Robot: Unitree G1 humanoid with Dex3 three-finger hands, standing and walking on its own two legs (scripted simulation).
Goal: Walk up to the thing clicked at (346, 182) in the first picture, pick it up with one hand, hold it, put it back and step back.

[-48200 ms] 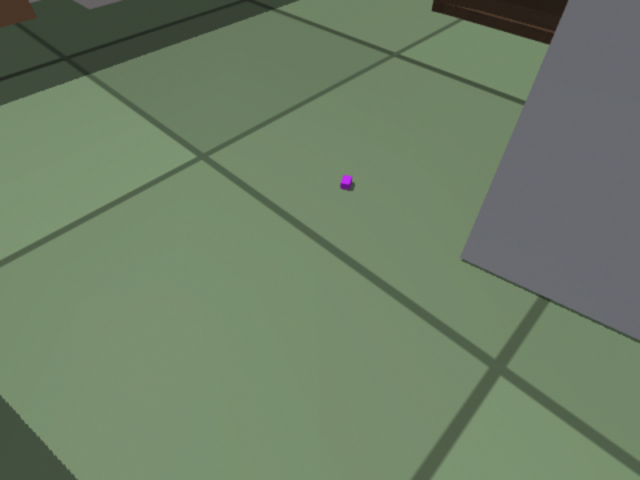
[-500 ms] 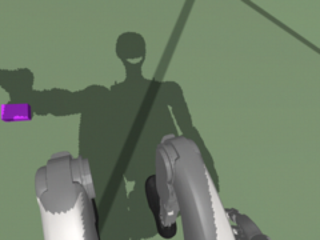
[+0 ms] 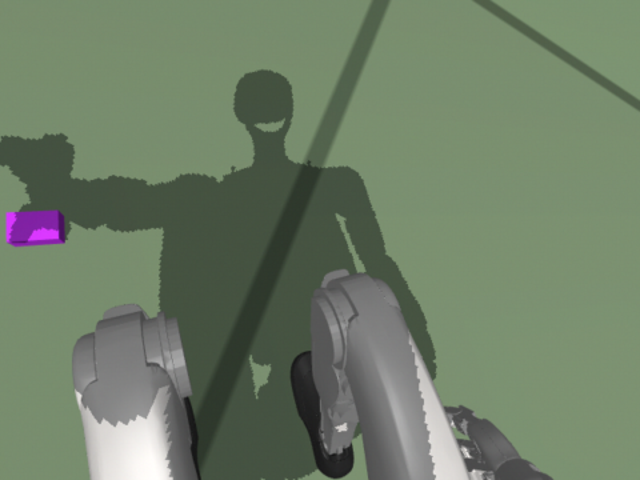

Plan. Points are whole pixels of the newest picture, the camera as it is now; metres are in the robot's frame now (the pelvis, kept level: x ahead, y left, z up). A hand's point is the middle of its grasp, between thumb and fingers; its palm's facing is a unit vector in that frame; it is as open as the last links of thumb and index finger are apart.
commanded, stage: approach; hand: left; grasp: from above
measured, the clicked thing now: (36, 228) +0.46 +0.32 -0.31
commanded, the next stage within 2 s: close in in 0.70 s
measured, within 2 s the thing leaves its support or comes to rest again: neither
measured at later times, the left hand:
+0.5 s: hand (39, 199) +0.47 +0.28 -0.18, palm faces -0.36 -0.03 -0.93, open 12.5 cm
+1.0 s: hand out of the picture +0.43 +0.33 -0.20, palm faces -0.52 -0.08 -0.85, open 12.7 cm
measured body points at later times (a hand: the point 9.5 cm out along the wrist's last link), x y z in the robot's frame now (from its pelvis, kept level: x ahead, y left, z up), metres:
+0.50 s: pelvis +0.00 +0.00 +0.00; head +0.24 +0.10 +0.37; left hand +0.48 +0.28 -0.13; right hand +0.07 -0.27 -0.09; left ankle +0.08 +0.13 -0.29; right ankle +0.10 -0.11 -0.29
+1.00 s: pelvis +0.00 +0.00 +0.00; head +0.25 +0.11 +0.36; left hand +0.45 +0.33 -0.15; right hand +0.07 -0.27 -0.09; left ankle +0.08 +0.13 -0.29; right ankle +0.10 -0.11 -0.29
